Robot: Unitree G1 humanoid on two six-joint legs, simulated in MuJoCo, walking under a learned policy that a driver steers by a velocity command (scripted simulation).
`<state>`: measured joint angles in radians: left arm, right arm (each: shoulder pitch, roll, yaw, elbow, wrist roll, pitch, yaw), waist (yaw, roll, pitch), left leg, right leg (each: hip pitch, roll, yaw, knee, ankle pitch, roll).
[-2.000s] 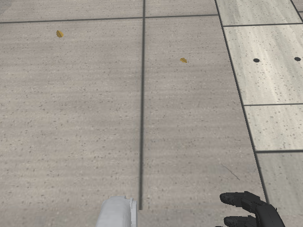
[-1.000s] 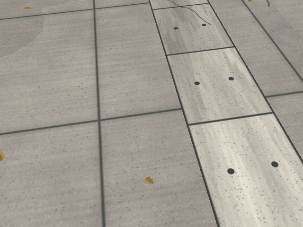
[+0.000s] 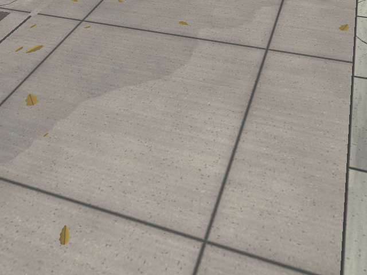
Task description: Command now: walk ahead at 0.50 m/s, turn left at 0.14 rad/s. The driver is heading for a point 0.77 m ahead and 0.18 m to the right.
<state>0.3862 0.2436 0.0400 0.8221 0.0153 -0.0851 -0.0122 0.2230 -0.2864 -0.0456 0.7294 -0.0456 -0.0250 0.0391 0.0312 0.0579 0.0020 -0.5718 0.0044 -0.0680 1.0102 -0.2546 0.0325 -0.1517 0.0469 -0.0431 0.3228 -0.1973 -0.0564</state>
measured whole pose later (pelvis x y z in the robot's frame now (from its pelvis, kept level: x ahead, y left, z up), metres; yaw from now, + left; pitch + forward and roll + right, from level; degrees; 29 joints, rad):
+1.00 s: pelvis +0.51 -0.04 -0.01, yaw -22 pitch +0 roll +0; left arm 0.31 0.27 0.07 0.85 0.00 -0.03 -0.01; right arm 0.19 -0.25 -0.03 0.77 -0.05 -0.04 0.01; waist 0.01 0.02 0.05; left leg -0.57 0.12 -0.03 1.10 -0.29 -0.03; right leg -0.19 0.15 0.01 0.37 -0.18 -0.14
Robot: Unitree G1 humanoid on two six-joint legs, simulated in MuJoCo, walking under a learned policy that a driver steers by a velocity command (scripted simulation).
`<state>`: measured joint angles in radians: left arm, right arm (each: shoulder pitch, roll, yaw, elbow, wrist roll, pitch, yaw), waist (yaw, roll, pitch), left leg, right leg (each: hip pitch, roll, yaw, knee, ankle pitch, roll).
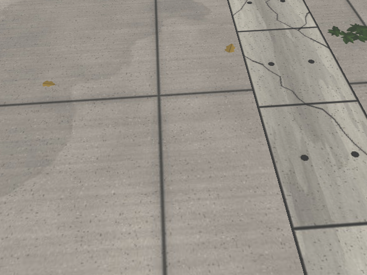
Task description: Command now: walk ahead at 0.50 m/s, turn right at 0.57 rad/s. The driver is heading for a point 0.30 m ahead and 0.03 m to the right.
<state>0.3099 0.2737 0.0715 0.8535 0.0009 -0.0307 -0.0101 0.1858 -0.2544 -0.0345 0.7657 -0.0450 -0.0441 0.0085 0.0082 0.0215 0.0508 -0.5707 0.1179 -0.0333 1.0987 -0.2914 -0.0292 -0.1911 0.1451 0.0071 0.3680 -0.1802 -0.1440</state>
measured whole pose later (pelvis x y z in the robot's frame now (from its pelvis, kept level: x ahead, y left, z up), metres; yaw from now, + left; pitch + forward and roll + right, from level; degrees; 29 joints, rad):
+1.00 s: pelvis +0.24 +0.03 +0.00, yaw -9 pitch -2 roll +0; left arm 0.27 0.19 0.00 1.05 0.01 -0.01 0.03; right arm 0.29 -0.20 -0.01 1.04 -0.01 0.00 -0.02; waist -0.02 0.01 0.01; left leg -0.24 -0.02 0.03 0.38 -0.12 0.03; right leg -0.13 0.04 0.03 0.40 -0.25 -0.03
